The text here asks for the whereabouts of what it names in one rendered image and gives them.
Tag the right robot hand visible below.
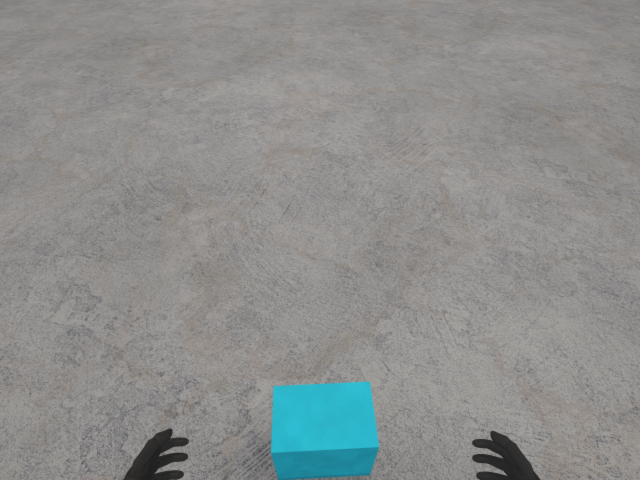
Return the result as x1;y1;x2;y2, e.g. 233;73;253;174
472;431;540;480

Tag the left robot hand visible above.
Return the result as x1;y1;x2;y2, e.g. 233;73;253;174
123;428;189;480

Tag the carton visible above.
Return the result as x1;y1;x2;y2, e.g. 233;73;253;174
271;382;379;480

